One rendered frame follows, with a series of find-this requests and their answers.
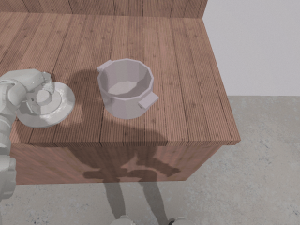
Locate lid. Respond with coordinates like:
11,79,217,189
15,82,76,128

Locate robot right shin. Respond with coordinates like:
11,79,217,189
175,217,186,222

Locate robot left shin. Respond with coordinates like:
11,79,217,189
120,215,130,220

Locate table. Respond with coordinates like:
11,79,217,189
0,0,241,185

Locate robot shin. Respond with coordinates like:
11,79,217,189
175,217,186,222
120,215,130,220

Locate pot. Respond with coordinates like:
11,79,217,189
97,58,159,120

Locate left robot hand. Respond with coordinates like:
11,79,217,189
0,68,54,116

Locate left robot forearm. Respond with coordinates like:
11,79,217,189
0,78,27,156

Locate left robot upper arm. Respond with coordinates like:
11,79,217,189
0,155,17,225

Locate knob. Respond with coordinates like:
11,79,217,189
32,90,52,106

